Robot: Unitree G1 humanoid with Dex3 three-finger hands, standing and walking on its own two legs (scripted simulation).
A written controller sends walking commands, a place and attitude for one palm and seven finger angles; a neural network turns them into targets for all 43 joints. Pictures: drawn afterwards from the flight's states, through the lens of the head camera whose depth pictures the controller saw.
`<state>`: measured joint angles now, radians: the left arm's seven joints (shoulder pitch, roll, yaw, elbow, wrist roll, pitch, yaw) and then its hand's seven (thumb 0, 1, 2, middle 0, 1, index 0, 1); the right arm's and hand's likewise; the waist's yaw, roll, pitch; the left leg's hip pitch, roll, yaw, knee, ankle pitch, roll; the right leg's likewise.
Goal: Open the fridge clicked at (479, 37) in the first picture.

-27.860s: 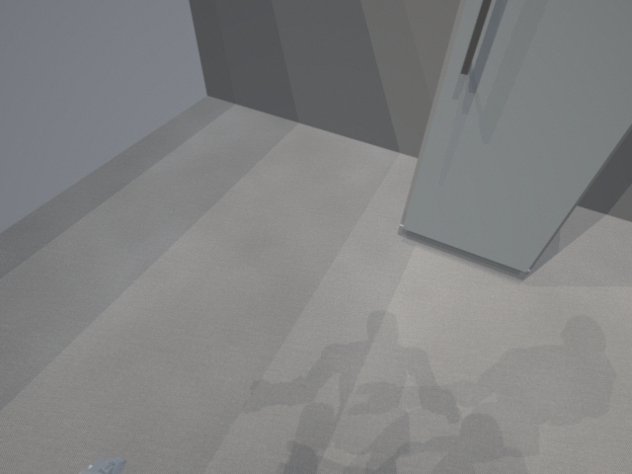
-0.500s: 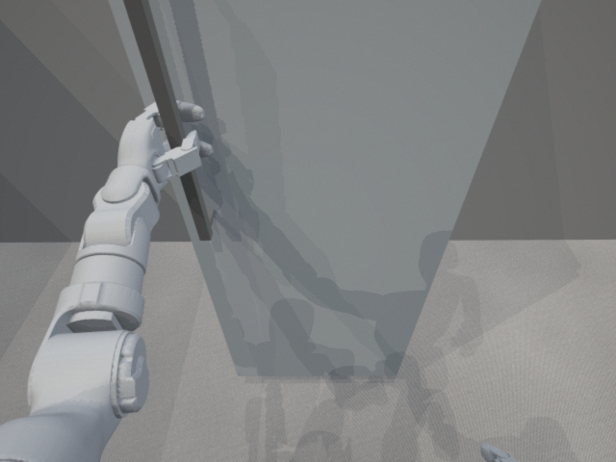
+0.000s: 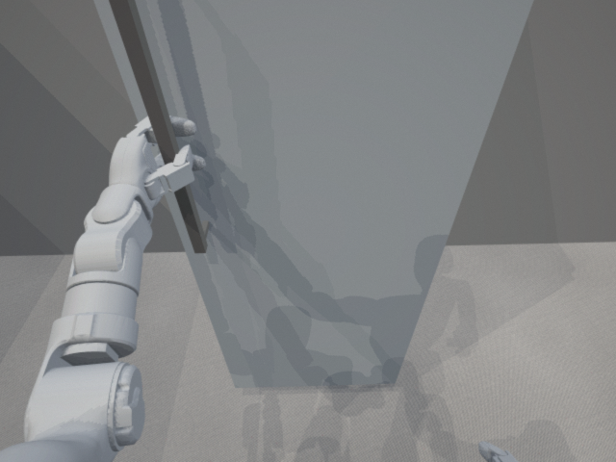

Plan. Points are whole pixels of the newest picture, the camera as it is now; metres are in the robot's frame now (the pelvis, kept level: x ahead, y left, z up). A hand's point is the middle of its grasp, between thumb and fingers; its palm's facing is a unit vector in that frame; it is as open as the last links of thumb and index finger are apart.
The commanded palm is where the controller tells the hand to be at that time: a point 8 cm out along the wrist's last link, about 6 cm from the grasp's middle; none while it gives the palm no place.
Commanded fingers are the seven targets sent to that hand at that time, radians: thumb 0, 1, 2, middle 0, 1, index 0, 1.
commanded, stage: grip the handle and tug to test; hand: left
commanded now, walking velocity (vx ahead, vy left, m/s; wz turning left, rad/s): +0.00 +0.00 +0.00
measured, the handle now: (164, 110) +0.47 +0.19 +0.26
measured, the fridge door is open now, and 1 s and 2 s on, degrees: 0 21 67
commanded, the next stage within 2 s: pull the door a little, standing still in 0.06 s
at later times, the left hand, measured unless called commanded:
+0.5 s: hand (185, 177) +0.40 +0.16 +0.20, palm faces +0.08 -1.00 +0.00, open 5.6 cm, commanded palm +0.35 +0.21 +0.20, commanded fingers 0.00 0.90 0.90 -0.45 -1.40 -0.45 -1.40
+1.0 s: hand (196, 267) +0.27 +0.12 +0.19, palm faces +0.07 -0.98 -0.21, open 6.4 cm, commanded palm +0.23 +0.17 +0.20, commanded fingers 0.00 0.90 0.90 -0.45 -1.40 -0.45 -1.40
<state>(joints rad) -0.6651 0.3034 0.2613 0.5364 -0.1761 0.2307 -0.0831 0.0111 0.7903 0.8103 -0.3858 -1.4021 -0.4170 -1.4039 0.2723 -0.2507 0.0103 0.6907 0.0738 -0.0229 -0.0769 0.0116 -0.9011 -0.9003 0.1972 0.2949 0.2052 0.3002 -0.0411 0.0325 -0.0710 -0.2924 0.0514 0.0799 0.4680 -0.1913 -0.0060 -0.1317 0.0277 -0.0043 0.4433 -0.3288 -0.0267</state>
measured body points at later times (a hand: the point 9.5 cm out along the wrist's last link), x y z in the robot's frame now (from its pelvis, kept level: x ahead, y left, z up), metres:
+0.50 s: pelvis +0.03 +0.00 +0.00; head +0.00 -0.02 +0.45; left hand +0.39 +0.22 +0.20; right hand +0.19 -0.25 -0.09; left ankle +0.03 +0.13 -0.74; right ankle -0.06 -0.10 -0.74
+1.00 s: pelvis +0.01 -0.01 +0.00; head +0.01 -0.04 +0.45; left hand +0.26 +0.17 +0.20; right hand +0.25 -0.20 -0.07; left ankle +0.03 +0.13 -0.74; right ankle -0.06 -0.10 -0.73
